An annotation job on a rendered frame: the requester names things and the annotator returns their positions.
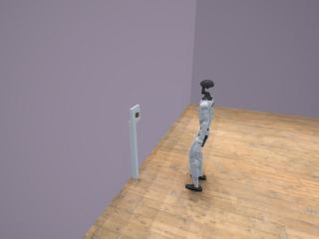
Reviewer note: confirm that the robot left upper arm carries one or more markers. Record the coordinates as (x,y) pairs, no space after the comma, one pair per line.
(204,106)

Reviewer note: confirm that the panel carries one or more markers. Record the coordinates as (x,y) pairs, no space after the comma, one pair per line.
(133,140)

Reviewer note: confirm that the left robot forearm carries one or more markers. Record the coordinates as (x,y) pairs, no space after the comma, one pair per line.
(202,133)

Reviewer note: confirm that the right robot shin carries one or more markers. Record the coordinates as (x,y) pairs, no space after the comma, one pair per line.
(200,161)

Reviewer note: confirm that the left robot hand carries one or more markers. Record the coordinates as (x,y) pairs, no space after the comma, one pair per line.
(196,149)

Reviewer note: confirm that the humanoid robot torso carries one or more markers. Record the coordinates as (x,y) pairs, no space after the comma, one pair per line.
(200,118)

